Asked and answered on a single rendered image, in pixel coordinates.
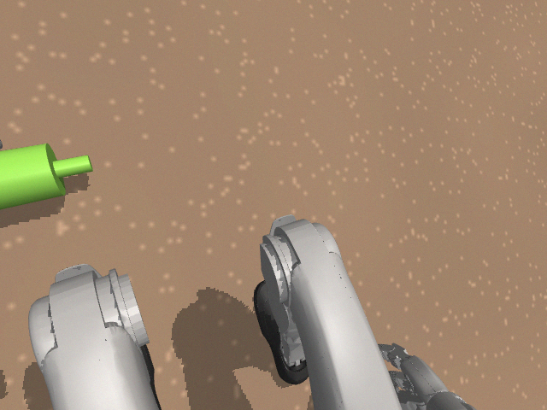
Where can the right robot foot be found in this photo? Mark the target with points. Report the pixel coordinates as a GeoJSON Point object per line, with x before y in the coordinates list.
{"type": "Point", "coordinates": [270, 330]}

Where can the right robot arm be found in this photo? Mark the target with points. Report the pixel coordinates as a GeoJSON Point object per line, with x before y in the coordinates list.
{"type": "Point", "coordinates": [447, 401]}

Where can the left robot foot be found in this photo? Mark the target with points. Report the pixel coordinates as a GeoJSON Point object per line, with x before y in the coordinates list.
{"type": "Point", "coordinates": [150, 368]}

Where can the right robot hand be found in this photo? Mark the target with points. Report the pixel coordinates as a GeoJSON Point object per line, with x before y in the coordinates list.
{"type": "Point", "coordinates": [418, 381]}

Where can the bottle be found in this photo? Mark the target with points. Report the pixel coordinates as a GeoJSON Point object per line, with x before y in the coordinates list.
{"type": "Point", "coordinates": [32, 174]}

